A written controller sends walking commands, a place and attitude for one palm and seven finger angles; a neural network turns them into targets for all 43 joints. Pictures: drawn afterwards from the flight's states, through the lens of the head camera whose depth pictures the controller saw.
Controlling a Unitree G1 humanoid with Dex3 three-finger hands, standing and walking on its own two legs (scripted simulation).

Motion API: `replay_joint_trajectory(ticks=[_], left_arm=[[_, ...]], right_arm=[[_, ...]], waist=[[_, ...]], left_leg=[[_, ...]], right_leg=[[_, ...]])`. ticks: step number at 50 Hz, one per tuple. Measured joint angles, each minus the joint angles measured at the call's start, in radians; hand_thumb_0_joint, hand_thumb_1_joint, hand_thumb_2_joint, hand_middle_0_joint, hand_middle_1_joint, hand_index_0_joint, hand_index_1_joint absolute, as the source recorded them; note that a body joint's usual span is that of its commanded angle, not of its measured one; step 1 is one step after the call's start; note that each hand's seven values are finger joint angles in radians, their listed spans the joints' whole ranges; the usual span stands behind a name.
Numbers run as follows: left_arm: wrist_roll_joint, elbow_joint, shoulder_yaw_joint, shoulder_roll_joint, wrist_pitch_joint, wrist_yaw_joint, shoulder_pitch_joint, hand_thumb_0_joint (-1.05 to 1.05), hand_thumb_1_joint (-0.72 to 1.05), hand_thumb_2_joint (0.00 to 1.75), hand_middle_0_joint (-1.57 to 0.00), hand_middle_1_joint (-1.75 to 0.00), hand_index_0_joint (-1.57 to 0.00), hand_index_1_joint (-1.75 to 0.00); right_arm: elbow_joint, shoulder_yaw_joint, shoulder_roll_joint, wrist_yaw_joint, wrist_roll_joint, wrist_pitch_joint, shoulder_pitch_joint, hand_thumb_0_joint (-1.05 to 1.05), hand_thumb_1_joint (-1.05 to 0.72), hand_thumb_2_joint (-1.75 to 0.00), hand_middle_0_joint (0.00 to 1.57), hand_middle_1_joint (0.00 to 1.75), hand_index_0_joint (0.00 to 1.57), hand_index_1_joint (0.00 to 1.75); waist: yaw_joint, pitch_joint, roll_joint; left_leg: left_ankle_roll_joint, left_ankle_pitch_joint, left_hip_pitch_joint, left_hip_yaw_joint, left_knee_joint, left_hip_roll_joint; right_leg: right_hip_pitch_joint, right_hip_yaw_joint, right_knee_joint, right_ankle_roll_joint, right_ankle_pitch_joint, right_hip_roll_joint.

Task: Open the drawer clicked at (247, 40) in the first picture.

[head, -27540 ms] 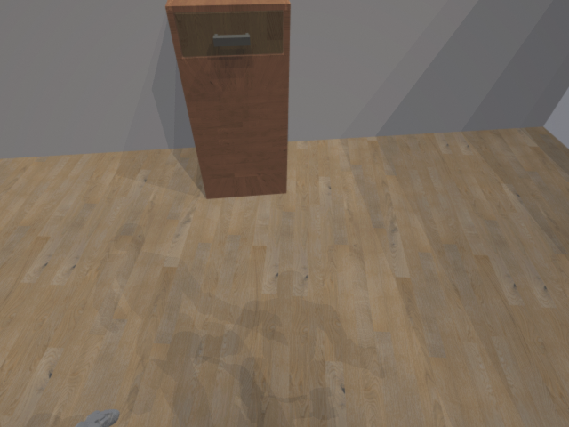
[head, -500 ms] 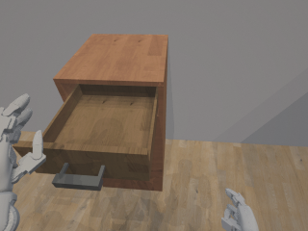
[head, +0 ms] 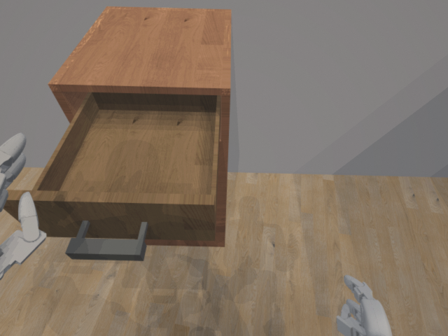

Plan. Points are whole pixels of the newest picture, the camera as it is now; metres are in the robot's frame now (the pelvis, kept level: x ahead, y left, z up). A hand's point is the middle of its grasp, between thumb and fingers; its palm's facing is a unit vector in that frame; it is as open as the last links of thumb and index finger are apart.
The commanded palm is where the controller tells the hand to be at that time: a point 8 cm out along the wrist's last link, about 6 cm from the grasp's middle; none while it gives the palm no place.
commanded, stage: step back with the hand held close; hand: left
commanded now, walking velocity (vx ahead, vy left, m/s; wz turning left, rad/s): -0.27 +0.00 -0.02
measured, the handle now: (111, 237) +0.27 +0.22 +0.02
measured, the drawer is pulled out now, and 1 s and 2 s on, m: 0.29 0.29 0.29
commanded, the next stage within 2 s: stop stepping back and stand still in 0.82 s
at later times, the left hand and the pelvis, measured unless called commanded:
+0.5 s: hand out of the picture +0.10 +0.24 +0.19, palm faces +0.42 -0.78 -0.46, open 7.4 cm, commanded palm +0.03 +0.28 +0.21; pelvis -0.08 -0.01 -0.01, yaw +3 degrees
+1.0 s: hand out of the picture -0.04 +0.24 +0.19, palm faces +0.43 -0.78 -0.46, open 7.4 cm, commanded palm -0.11 +0.28 +0.21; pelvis -0.23 -0.01 +0.00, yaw +3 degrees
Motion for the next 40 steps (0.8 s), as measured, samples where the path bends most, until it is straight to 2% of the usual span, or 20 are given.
replay_joint_trajectory(ticks=[5, 8, 10, 11, 14, 18, 20, 22, 23, 26, 30, 32, 34, 35, 38, 40], left_arm=[[0.005, -0.051, 0.045, 0.046, 0.006, 0.021, 0.030, 0.02, 0.89, 0.90, -0.22, -0.30, -0.21, -0.30], [0.011, -0.053, 0.056, 0.046, -0.006, 0.033, 0.025, 0.02, 0.89, 0.90, -0.22, -0.30, -0.21, -0.30], [0.012, -0.052, 0.059, 0.033, -0.015, 0.043, 0.021, 0.02, 0.89, 0.90, -0.22, -0.30, -0.21, -0.30], [0.011, -0.051, 0.059, 0.022, -0.018, 0.048, 0.016, 0.02, 0.89, 0.90, -0.21, -0.30, -0.21, -0.30], [0.002, -0.035, 0.036, -0.011, -0.022, 0.042, -0.019, 0.02, 0.89, 0.90, -0.21, -0.30, -0.21, -0.30], [0.000, -0.015, 0.017, 0.001, -0.021, 0.018, -0.048, 0.01, 0.89, 0.90, -0.21, -0.30, -0.21, -0.30], [0.002, -0.019, 0.027, 0.009, -0.018, 0.013, -0.031, 0.01, 0.89, 0.90, -0.22, -0.30, -0.21, -0.30], [-0.001, -0.032, 0.034, 0.014, -0.014, 0.015, -0.012, 0.01, 0.89, 0.90, -0.22, -0.30, -0.21, -0.30], [-0.003, -0.038, 0.033, 0.017, -0.014, 0.016, -0.009, 0.01, 0.89, 0.90, -0.22, -0.30, -0.21, -0.30], [-0.006, -0.042, 0.046, 0.033, -0.017, 0.023, -0.009, 0.01, 0.89, 0.90, -0.22, -0.30, -0.21, -0.30], [-0.004, -0.051, 0.072, 0.042, -0.019, 0.026, -0.005, 0.02, 0.89, 0.90, -0.22, -0.30, -0.21, -0.30], [-0.001, -0.047, 0.072, 0.026, -0.028, 0.028, -0.030, 0.02, 0.89, 0.90, -0.21, -0.30, -0.21, -0.30], [0.003, -0.036, 0.058, 0.003, -0.032, 0.027, -0.066, 0.02, 0.89, 0.90, -0.21, -0.30, -0.21, -0.30], [0.004, -0.030, 0.047, -0.002, -0.031, 0.026, -0.082, 0.02, 0.89, 0.90, -0.21, -0.30, -0.21, -0.30], [0.010, -0.018, 0.012, -0.006, -0.022, 0.015, -0.108, 0.01, 0.89, 0.90, -0.21, -0.30, -0.21, -0.30], [0.012, -0.022, 0.017, 0.003, -0.021, 0.007, -0.084, 0.01, 0.89, 0.90, -0.21, -0.30, -0.21, -0.30]], right_arm=[[-0.026, -0.007, 0.030, -0.005, -0.022, -0.004, 0.021, 0.01, -0.90, -0.90, 0.20, 0.30, 0.21, 0.30], [-0.021, -0.001, 0.055, -0.003, -0.042, -0.030, 0.040, 0.01, -0.90, -0.90, 0.20, 0.30, 0.21, 0.30], [-0.014, 0.009, 0.065, 0.000, -0.046, -0.046, 0.047, 0.01, -0.90, -0.90, 0.20, 0.30, 0.21, 0.30], [-0.009, 0.014, 0.066, 0.003, -0.045, -0.051, 0.042, 0.01, -0.90, -0.90, 0.20, 0.30, 0.21, 0.30], [0.005, 0.020, 0.055, 0.015, -0.023, -0.047, 0.013, 0.01, -0.90, -0.90, 0.20, 0.30, 0.21, 0.30], [0.013, 0.015, 0.047, 0.018, 0.008, -0.025, 0.004, 0.01, -0.90, -0.90, 0.21, 0.30, 0.21, 0.30], [0.002, 0.019, 0.043, 0.014, 0.011, -0.012, 0.006, 0.01, -0.90, -0.90, 0.21, 0.30, 0.21, 0.30], [-0.015, 0.020, 0.029, 0.008, 0.010, -0.011, 0.008, 0.01, -0.90, -0.90, 0.20, 0.30, 0.21, 0.30], [-0.021, 0.016, 0.020, 0.005, 0.008, -0.017, 0.008, 0.01, -0.90, -0.90, 0.20, 0.30, 0.21, 0.30], [-0.013, 0.008, 0.030, 0.003, 0.005, -0.034, -0.004, 0.01, -0.90, -0.90, 0.20, 0.30, 0.21, 0.30], [-0.021, 0.015, 0.048, 0.015, -0.004, -0.068, 0.005, 0.01, -0.90, -0.90, 0.20, 0.30, 0.21, 0.30], [-0.017, 0.022, 0.052, 0.022, -0.004, -0.081, -0.006, 0.01, -0.90, -0.90, 0.20, 0.30, 0.21, 0.30], [-0.010, 0.025, 0.048, 0.030, -0.001, -0.080, -0.027, 0.01, -0.90, -0.90, 0.20, 0.30, 0.21, 0.30], [-0.004, 0.023, 0.047, 0.034, 0.003, -0.076, -0.034, 0.01, -0.90, -0.90, 0.20, 0.30, 0.21, 0.30], [0.019, 0.012, 0.048, 0.041, 0.007, -0.048, -0.041, 0.01, -0.90, -0.90, 0.20, 0.30, 0.21, 0.30], [0.021, 0.015, 0.054, 0.040, 0.006, -0.025, -0.034, 0.01, -0.90, -0.90, 0.20, 0.30, 0.21, 0.30]], waist=[[-0.002, 0.005, -0.051], [-0.009, -0.021, -0.058], [-0.008, -0.046, -0.056], [-0.004, -0.052, -0.050], [-0.013, -0.040, -0.010], [-0.020, -0.041, -0.028], [-0.023, -0.047, -0.044], [-0.027, -0.048, -0.041], [-0.028, -0.046, -0.034], [0.000, -0.024, -0.066], [0.020, -0.034, -0.070], [0.032, -0.032, -0.056], [0.032, -0.013, -0.026], [0.029, -0.008, -0.019], [0.019, -0.005, -0.031], [0.009, -0.016, -0.056]], left_leg=[[0.007, 0.005, -0.022, 0.016, 0.019, -0.033], [0.004, 0.008, -0.041, 0.004, 0.030, -0.037], [-0.001, 0.009, -0.067, 0.000, 0.043, -0.034], [-0.005, 0.008, -0.081, 0.001, 0.054, -0.028], [-0.023, 0.006, -0.120, -0.007, 0.118, -0.001], [-0.026, -0.133, -0.158, 0.027, 0.320, 0.006], [-0.024, -0.121, -0.120, 0.049, 0.263, 0.027], [-0.021, -0.042, -0.054, 0.054, 0.106, 0.053], [-0.030, -0.020, -0.037, 0.048, 0.045, 0.061], [-0.033, 0.011, -0.053, 0.068, 0.038, 0.043], [-0.032, 0.034, -0.094, 0.075, 0.055, 0.044], [-0.038, 0.040, -0.122, 0.077, 0.075, 0.057], [-0.041, 0.052, -0.145, 0.066, 0.093, 0.076], [-0.041, 0.008, -0.168, 0.057, 0.135, 0.073], [-0.042, -0.118, -0.237, 0.043, 0.401, 0.034], [-0.045, -0.141, -0.217, 0.068, 0.445, 0.027]], right_leg=[[-0.062, 0.025, 0.124, -0.003, -0.046, -0.028], [-0.049, 0.031, 0.206, -0.008, -0.132, -0.009], [-0.014, 0.029, 0.181, -0.015, -0.168, 0.002], [-0.006, 0.029, 0.153, -0.027, -0.188, 0.010], [-0.011, 0.006, 0.132, -0.035, -0.133, 0.034], [-0.016, -0.005, 0.120, -0.040, -0.108, 0.015], [-0.024, -0.005, 0.112, -0.037, -0.092, 0.006], [-0.040, -0.014, 0.115, -0.031, -0.080, 0.007], [-0.054, -0.023, 0.124, -0.026, -0.077, 0.008], [-0.079, 0.007, 0.144, -0.006, -0.074, -0.004], [-0.064, 0.039, 0.212, 0.005, -0.138, 0.006], [-0.058, 0.047, 0.198, -0.011, -0.159, 0.021], [-0.068, 0.036, 0.184, -0.038, -0.113, 0.041], [-0.074, 0.031, 0.177, -0.039, -0.097, 0.042], [-0.081, 0.032, 0.133, -0.036, -0.049, 0.024], [-0.085, 0.044, 0.095, -0.032, -0.009, 0.012]])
